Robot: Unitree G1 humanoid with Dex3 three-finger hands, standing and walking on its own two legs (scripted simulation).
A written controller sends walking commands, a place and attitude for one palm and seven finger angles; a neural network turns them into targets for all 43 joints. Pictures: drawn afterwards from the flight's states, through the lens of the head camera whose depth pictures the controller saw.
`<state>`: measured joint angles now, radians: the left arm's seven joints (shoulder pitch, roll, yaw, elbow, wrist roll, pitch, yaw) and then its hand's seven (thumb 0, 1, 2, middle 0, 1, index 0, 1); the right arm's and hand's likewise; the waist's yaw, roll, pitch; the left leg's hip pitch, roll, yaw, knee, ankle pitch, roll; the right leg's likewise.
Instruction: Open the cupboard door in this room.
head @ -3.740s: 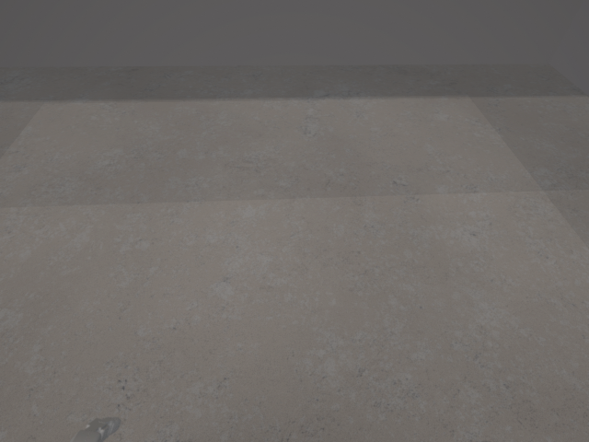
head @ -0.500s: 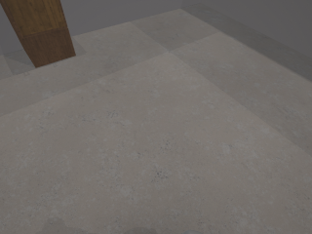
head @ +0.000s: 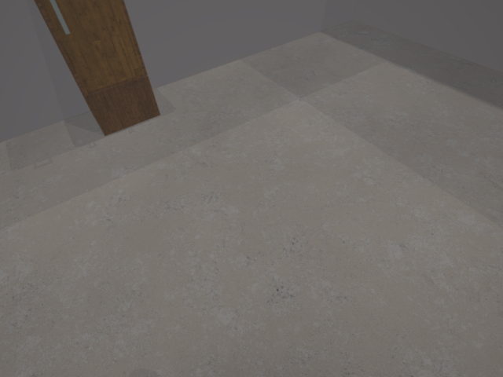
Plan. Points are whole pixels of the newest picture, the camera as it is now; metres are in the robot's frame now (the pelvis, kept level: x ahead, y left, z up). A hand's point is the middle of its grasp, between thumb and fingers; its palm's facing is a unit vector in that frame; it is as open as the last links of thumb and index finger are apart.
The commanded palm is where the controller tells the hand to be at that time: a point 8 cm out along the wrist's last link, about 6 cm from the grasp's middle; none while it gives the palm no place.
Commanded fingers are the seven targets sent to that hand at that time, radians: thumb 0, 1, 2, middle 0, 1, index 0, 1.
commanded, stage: stand and wait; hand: left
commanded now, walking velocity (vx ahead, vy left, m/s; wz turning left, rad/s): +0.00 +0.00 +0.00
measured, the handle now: (59, 15) +1.69 +1.06 -0.01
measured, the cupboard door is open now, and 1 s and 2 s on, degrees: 0 0 0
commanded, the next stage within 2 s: turn or walk to find it in 0.08 s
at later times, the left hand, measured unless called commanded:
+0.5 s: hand out of the picture -0.05 +0.22 -0.18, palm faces +0.20 -0.95 -0.24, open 7.4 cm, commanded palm none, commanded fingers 0.00 0.90 0.90 -0.20 -0.30 -0.20 -0.30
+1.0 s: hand out of the picture -0.04 +0.30 -0.16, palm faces +0.37 -0.90 -0.24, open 7.4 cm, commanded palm none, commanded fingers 0.00 0.90 0.90 -0.20 -0.30 -0.20 -0.30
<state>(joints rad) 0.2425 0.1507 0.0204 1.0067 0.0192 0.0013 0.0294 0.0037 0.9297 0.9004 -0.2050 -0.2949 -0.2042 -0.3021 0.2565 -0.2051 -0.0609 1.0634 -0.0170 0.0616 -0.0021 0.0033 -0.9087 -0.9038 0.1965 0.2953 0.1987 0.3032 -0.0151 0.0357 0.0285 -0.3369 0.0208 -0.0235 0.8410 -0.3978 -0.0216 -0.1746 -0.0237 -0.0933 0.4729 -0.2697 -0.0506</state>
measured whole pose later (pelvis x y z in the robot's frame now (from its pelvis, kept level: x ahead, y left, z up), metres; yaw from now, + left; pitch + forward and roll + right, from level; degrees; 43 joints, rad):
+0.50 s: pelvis -0.04 +0.03 -0.01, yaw +8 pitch -1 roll +0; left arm 0.26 0.18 0.06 1.02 0.03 0.02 0.03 0.01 0.91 0.90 -0.20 -0.29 -0.20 -0.30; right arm 0.20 -0.20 -0.06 1.01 -0.02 0.07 0.00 0.00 -0.91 -0.90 0.20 0.30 0.20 0.30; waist 0.02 0.01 0.06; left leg -0.38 0.00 0.00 0.83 -0.42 0.00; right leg -0.27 -0.09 -0.21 0.56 -0.27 -0.02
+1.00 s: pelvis -0.06 +0.08 +0.00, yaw +21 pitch +1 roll -1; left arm 0.15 0.23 0.07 0.94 0.01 0.05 0.02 0.01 0.91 0.90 -0.20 -0.29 -0.20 -0.30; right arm 0.26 -0.17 -0.04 0.98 -0.02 0.02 0.00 0.00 -0.90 -0.90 0.20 0.30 0.20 0.30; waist -0.03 -0.02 0.05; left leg -0.24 -0.06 0.00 0.42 -0.19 0.07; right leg -0.43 -0.08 -0.01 0.98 -0.40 0.09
